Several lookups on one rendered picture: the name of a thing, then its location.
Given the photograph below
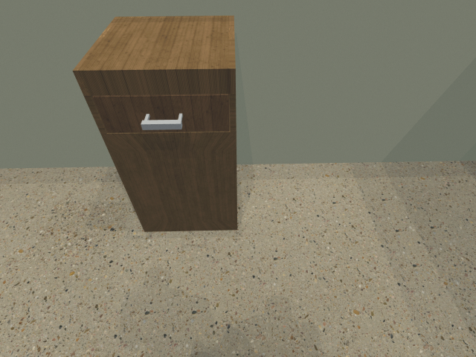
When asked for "drawer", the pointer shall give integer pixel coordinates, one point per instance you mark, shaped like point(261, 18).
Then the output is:
point(201, 112)

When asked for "handle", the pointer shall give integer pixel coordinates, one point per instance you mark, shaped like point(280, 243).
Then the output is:
point(148, 124)

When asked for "cabinet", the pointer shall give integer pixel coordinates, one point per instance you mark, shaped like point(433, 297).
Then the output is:
point(176, 181)

